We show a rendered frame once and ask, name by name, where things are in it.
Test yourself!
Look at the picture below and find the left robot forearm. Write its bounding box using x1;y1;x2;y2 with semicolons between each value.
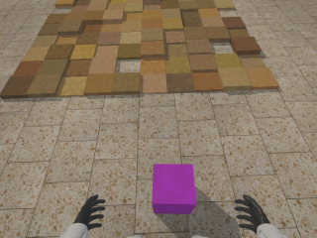
59;223;88;238

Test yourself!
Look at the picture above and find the right robot forearm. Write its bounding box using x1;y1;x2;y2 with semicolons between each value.
257;223;287;238

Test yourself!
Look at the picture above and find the carton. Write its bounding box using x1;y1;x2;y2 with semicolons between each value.
152;164;196;214

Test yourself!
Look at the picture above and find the right robot hand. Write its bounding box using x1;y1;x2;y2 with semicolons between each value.
234;194;270;234

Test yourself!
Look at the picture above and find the left robot hand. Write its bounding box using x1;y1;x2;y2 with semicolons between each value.
74;194;106;231

